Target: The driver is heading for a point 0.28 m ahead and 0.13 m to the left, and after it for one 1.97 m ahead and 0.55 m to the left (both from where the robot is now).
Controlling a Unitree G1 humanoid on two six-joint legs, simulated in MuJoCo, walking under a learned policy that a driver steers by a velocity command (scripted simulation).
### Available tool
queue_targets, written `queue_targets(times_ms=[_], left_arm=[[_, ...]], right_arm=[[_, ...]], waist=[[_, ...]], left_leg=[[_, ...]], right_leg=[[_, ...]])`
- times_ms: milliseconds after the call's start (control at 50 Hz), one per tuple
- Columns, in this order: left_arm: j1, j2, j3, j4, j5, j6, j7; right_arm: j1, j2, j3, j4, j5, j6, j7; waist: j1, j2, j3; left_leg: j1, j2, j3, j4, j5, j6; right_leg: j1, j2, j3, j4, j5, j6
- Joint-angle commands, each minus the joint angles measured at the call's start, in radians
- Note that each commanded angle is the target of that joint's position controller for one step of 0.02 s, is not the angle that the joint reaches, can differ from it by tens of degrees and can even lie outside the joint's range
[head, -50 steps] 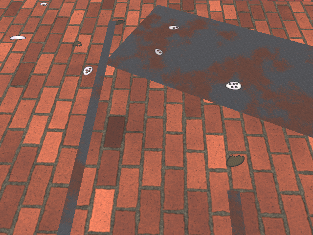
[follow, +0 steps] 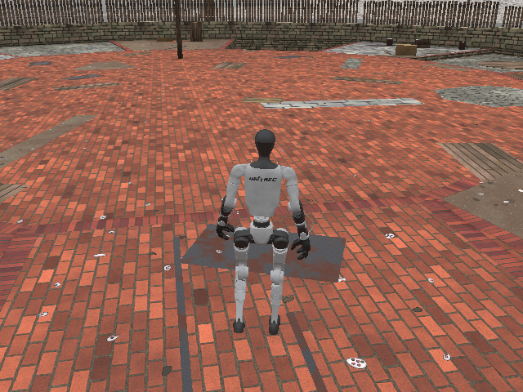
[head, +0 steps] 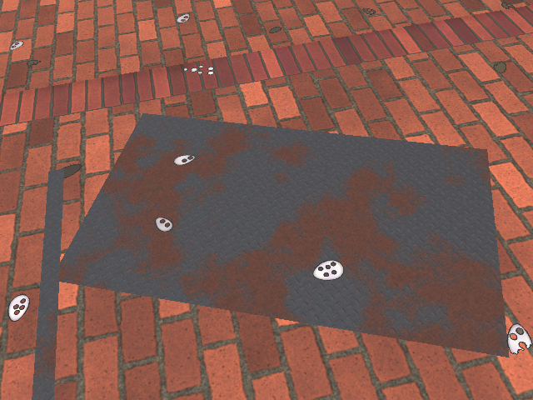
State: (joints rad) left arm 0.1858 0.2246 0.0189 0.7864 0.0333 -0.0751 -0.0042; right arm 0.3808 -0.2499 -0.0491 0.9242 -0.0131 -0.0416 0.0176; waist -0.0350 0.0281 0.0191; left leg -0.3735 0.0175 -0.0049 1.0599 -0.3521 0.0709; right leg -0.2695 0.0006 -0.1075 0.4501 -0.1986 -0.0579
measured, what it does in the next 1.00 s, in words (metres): walks ahead, turning left: left foot, then right foot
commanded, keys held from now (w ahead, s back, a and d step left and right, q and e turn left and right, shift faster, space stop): w+q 0.78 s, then w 0.22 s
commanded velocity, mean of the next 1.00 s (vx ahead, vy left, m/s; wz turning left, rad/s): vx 0.50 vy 0.00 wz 0.49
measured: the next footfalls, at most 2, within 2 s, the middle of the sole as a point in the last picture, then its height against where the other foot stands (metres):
left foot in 0.40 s outside the picture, level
right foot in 0.94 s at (242, 330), level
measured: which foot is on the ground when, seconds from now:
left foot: up 0.00-0.38, down 0.40-0.96, up 0.98-1.00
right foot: down 0.00-0.40, up 0.42-0.92, down 0.94-1.00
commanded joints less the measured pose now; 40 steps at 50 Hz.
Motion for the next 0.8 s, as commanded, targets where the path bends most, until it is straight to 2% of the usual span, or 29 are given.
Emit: queue_targets(times_ms=[20,80,140,180,220,280,340,360,380,400,420,440,460,480,500,520,560,600,660,720,800], left_arm=[[0.094,0.092,0.028,-0.005,-0.01,-0.027,0.009],[0.137,0.104,0.037,0.025,-0.02,-0.041,0.014],[0.178,0.093,0.036,0.055,-0.016,-0.039,0.016],[0.184,0.096,0.036,0.067,-0.015,-0.037,0.017],[0.207,0.114,0.041,0.083,-0.015,-0.036,0.02],[0.249,0.137,0.047,0.112,-0.013,-0.026,0.027],[0.245,0.175,0.055,0.125,-0.009,-0.008,0.036],[0.241,0.192,0.06,0.127,-0.008,0.003,0.038],[0.236,0.205,0.064,0.124,-0.01,0.013,0.037],[0.223,0.199,0.062,0.105,-0.009,0.016,0.033],[0.272,0.068,0.034,0.038,-0.02,0.009,0.013],[0.148,0.148,0.05,-0.009,-0.016,-0.005,0.006],[0.058,0.146,0.047,-0.036,-0.021,-0.018,0.002],[0.067,0.137,0.041,-0.03,-0.025,-0.029,0.002],[0.084,0.133,0.043,-0.015,-0.017,-0.025,0.005],[0.109,0.129,0.042,-0.011,0.002,-0.006,0.005],[0.13,0.112,0.04,-0.009,0.018,0.029,-0.001],[0.089,0.098,0.037,-0.027,0.016,0.045,-0.007],[-0.05,0.103,0.036,-0.076,0.012,0.05,-0.009],[-0.151,0.103,0.032,-0.109,0.007,0.046,-0.013],[-0.256,0.104,0.021,-0.15,0.0,0.033,-0.021]], right_arm=[[0.013,-0.055,-0.021,-0.048,-0.014,0.017,0.015],[-0.066,-0.035,-0.021,-0.079,-0.017,0.03,0.029],[-0.17,-0.026,-0.016,-0.118,-0.019,0.033,0.038],[-0.245,-0.014,-0.006,-0.145,-0.018,0.03,0.046],[-0.319,-0.009,0.003,-0.174,-0.021,0.029,0.054],[-0.38,-0.021,0.006,-0.205,-0.025,0.028,0.059],[-0.332,-0.045,-0.005,-0.203,-0.028,0.03,0.048],[-0.259,-0.061,-0.015,-0.185,-0.027,0.027,0.042],[-0.142,-0.084,-0.03,-0.151,-0.03,0.019,0.034],[0.021,-0.145,-0.057,-0.101,-0.042,0.012,0.018],[0.025,-0.273,-0.089,-0.109,-0.041,0.015,0.003],[0.056,-0.288,-0.093,-0.128,-0.005,0.03,-0.001],[0.007,-0.262,-0.087,-0.113,0.0,0.035,-0.011],[-0.044,-0.203,-0.073,-0.112,0.007,0.032,-0.016],[-0.093,-0.166,-0.063,-0.116,0.007,0.024,-0.018],[-0.124,-0.139,-0.053,-0.121,0.013,0.016,-0.02],[-0.12,-0.133,-0.048,-0.123,0.017,-0.006,-0.014],[-0.089,-0.16,-0.054,-0.115,0.015,-0.016,-0.01],[-0.021,-0.166,-0.056,-0.105,0.013,-0.016,-0.009],[0.038,-0.169,-0.057,-0.097,0.012,-0.014,-0.011],[0.097,-0.174,-0.056,-0.09,0.003,-0.012,-0.021]], waist=[[0.029,-0.127,0.003],[0.02,-0.105,0.015],[0.032,-0.102,0.046],[0.042,-0.101,0.065],[0.06,-0.101,0.08],[0.072,-0.093,0.093],[0.037,-0.12,0.038],[0.004,-0.126,-0.008],[-0.045,-0.115,-0.078],[-0.121,-0.045,-0.169],[-0.052,0.194,-0.261],[-0.099,0.105,-0.322],[-0.082,0.034,-0.162],[-0.037,-0.019,-0.071],[0.012,-0.055,-0.018],[0.048,-0.049,-0.012],[0.07,-0.038,-0.032],[0.066,-0.025,-0.02],[0.019,0.005,0.022],[-0.024,0.023,0.024],[-0.062,0.034,0.026]], left_leg=[[-0.21,0.063,-0.034,0.061,0.084,-0.012],[-0.295,0.073,-0.024,0.051,0.172,-0.026],[-0.356,0.078,-0.008,-0.044,0.266,-0.037],[-0.327,0.069,0.024,-0.174,0.335,-0.035],[-0.289,0.061,0.067,-0.285,0.365,-0.02],[-0.258,0.04,0.116,-0.383,0.307,0.02],[-0.136,-0.043,0.174,-0.422,0.162,0.08],[-0.052,-0.081,0.182,-0.437,0.109,0.106],[0.097,-0.114,0.172,-0.49,0.101,0.134],[0.346,-0.062,0.055,-0.559,0.079,0.18],[0.677,0.261,-0.444,-0.592,0.065,0.32],[0.712,0.334,-0.777,-0.765,0.057,0.38],[0.617,0.31,-0.595,-0.788,0.117,0.341],[0.468,0.275,-0.486,-0.799,0.228,0.298],[0.353,0.216,-0.395,-0.81,0.343,0.254],[0.276,0.171,-0.329,-0.822,0.418,0.236],[0.223,0.129,-0.276,-0.83,0.51,0.231],[0.192,0.102,-0.252,-0.849,0.492,0.224],[0.214,0.085,-0.272,-0.871,0.427,0.197],[0.285,0.081,-0.293,-0.85,0.437,0.174],[0.378,0.094,-0.317,-0.791,0.541,0.166]], right_leg=[[0.163,-0.263,0.226,-0.29,0.126,-0.074],[0.193,-0.26,0.124,-0.304,0.256,-0.082],[0.209,-0.25,0.042,-0.311,0.303,-0.087],[0.201,-0.232,-0.016,-0.309,0.323,-0.079],[0.215,-0.243,-0.053,-0.308,0.352,-0.076],[0.303,-0.269,-0.094,-0.266,0.461,-0.067],[0.38,-0.277,-0.144,-0.087,0.868,-0.05],[0.388,-0.278,-0.153,0.044,0.965,-0.049],[0.343,-0.273,-0.159,0.231,0.924,-0.042],[0.168,-0.248,-0.166,0.505,0.687,-0.01],[-0.276,-0.086,-0.145,0.879,-0.194,0.052],[-0.445,0.025,0.081,1.027,-0.339,0.068],[-0.533,-0.051,0.137,0.994,-0.228,0.055],[-0.484,-0.09,0.133,0.888,-0.143,0.05],[-0.413,-0.115,0.136,0.805,-0.123,0.053],[-0.34,-0.125,0.141,0.757,-0.119,0.066],[-0.283,-0.122,0.13,0.7,-0.12,0.087],[-0.303,-0.119,0.114,0.625,-0.066,0.104],[-0.389,-0.115,0.11,0.483,0.054,0.12],[-0.423,-0.093,0.118,0.356,0.15,0.12],[-0.422,-0.052,0.113,0.226,0.172,0.104]])
Over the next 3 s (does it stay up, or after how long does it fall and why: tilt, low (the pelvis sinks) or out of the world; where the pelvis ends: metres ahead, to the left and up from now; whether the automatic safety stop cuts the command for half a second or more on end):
stays up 1.54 0.37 -0.01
